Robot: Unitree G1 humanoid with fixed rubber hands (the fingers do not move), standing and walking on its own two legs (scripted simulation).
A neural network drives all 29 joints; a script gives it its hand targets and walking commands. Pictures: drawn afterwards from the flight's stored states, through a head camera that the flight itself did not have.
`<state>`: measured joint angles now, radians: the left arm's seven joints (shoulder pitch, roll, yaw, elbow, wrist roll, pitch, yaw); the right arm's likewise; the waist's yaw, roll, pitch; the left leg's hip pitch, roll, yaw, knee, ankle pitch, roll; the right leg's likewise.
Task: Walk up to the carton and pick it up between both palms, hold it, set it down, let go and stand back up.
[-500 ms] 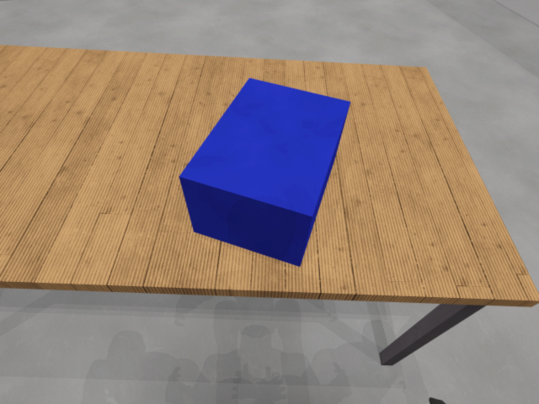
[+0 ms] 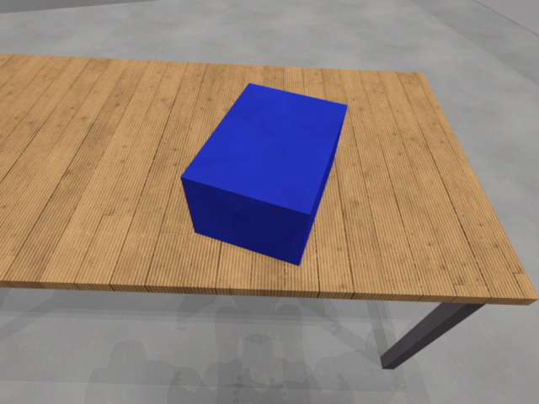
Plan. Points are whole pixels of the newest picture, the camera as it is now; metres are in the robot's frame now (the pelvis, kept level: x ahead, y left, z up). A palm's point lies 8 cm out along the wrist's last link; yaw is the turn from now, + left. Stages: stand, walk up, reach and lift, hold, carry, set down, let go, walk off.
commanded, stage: stand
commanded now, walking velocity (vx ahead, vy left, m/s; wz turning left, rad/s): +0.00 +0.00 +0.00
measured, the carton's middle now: (272, 168) +0.54 -0.01 +0.00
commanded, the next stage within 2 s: none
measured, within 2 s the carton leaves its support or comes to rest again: neither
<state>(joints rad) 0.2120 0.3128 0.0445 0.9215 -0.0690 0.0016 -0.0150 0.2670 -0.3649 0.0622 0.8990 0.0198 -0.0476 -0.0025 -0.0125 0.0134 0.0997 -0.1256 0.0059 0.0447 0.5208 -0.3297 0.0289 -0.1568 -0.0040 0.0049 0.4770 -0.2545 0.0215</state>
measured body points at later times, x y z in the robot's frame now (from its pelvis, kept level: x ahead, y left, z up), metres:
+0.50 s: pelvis -0.01 +0.00 +0.00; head +0.00 +0.00 +0.45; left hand +0.06 +0.29 -0.13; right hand +0.05 -0.29 -0.13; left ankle -0.03 +0.10 -0.74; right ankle +0.01 -0.14 -0.74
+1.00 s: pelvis -0.01 +0.00 +0.00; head +0.00 +0.00 +0.45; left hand +0.05 +0.29 -0.13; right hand +0.04 -0.29 -0.13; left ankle -0.03 +0.10 -0.74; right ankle +0.01 -0.14 -0.74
